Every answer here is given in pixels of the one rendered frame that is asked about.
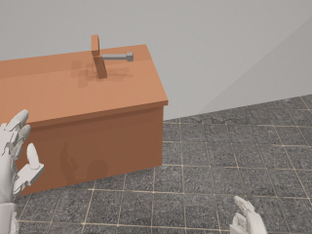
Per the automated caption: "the tap lever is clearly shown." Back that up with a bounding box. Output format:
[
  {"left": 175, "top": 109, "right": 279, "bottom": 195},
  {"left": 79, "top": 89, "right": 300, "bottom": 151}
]
[{"left": 101, "top": 52, "right": 134, "bottom": 61}]

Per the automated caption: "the left robot forearm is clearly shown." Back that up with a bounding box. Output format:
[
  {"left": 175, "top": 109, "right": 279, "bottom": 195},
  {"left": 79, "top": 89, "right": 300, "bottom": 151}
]
[{"left": 0, "top": 203, "right": 21, "bottom": 234}]

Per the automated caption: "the left robot hand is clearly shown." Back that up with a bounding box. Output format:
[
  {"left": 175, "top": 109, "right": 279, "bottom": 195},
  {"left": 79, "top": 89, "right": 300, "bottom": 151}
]
[{"left": 0, "top": 109, "right": 44, "bottom": 204}]

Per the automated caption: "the right robot hand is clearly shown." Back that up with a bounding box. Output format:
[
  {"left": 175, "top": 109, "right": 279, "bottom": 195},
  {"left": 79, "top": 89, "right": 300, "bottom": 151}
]
[{"left": 229, "top": 196, "right": 267, "bottom": 234}]

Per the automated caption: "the counter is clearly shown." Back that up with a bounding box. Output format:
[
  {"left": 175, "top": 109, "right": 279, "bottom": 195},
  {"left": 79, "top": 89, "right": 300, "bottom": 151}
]
[{"left": 0, "top": 34, "right": 169, "bottom": 196}]

